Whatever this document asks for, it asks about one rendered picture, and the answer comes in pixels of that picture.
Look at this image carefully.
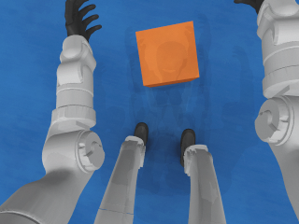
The robot right hand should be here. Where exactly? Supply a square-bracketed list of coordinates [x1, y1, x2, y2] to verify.
[234, 0, 264, 15]

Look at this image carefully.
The carton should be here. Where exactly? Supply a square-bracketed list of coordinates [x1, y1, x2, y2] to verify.
[135, 21, 200, 88]

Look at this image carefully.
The robot left foot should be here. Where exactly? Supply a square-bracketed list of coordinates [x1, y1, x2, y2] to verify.
[134, 122, 149, 146]

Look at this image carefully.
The robot right upper arm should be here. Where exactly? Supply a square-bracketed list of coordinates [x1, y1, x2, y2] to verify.
[254, 94, 299, 221]

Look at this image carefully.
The robot left forearm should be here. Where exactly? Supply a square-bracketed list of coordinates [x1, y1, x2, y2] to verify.
[42, 35, 96, 163]

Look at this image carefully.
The robot left thigh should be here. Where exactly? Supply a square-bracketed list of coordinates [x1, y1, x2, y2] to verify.
[93, 140, 146, 224]

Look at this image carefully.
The robot left hand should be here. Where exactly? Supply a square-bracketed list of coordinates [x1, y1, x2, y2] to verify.
[64, 0, 102, 43]

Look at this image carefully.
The robot left upper arm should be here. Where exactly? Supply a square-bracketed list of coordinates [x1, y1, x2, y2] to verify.
[0, 129, 106, 224]

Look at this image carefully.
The robot right forearm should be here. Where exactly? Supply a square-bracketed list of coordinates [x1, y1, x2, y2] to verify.
[256, 0, 299, 99]

